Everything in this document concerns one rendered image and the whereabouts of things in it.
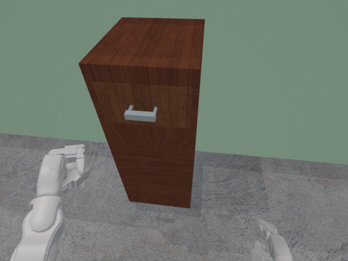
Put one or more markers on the handle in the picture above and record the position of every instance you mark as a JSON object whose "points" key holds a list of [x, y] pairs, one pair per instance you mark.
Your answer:
{"points": [[140, 115]]}

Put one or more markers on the right robot hand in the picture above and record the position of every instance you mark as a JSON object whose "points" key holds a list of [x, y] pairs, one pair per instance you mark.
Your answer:
{"points": [[274, 250]]}

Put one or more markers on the drawer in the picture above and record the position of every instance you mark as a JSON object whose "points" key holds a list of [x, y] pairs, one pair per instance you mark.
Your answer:
{"points": [[174, 103]]}

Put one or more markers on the left robot forearm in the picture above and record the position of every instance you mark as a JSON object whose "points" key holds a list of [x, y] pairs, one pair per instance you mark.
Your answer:
{"points": [[42, 227]]}

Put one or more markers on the left robot hand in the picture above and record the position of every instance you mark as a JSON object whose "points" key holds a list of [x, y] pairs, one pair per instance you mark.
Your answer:
{"points": [[53, 170]]}

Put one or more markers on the cabinet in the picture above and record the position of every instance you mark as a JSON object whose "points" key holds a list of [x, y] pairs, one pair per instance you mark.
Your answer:
{"points": [[155, 163]]}

